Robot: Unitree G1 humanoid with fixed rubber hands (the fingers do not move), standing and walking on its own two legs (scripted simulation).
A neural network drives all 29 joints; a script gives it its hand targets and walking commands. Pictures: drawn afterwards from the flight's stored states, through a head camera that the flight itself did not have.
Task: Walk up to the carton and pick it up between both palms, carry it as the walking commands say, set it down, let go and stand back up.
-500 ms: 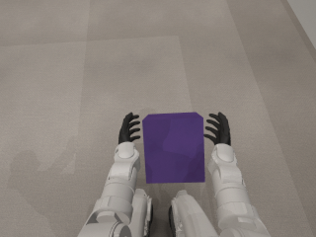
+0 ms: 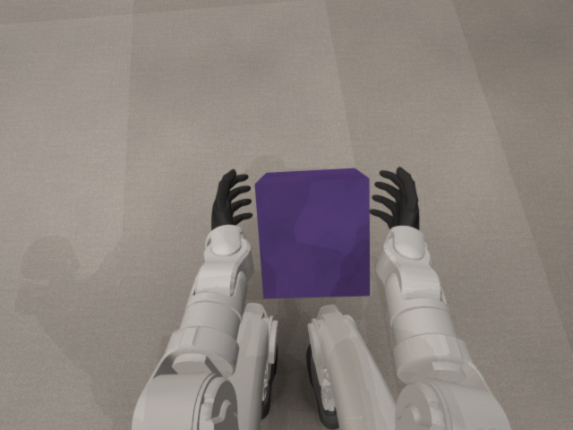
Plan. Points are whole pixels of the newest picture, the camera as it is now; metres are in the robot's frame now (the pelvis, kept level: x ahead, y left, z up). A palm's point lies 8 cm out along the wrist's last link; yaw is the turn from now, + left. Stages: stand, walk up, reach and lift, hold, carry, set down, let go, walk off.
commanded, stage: set down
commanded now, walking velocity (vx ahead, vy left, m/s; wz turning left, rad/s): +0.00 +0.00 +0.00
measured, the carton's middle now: (312, 228) +0.42 -0.04 -0.19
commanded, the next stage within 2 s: none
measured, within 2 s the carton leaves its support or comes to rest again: neither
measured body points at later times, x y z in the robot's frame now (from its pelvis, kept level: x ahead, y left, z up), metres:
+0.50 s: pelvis -0.02 +0.01 -0.07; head +0.22 +0.01 +0.31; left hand +0.43 +0.09 -0.17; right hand +0.41 -0.16 -0.16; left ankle +0.11 +0.09 -0.55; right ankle +0.08 -0.09 -0.55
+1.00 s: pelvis -0.03 +0.00 -0.14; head +0.27 +0.00 +0.20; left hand +0.45 +0.10 -0.26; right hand +0.44 -0.16 -0.25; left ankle +0.11 +0.09 -0.55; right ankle +0.08 -0.09 -0.55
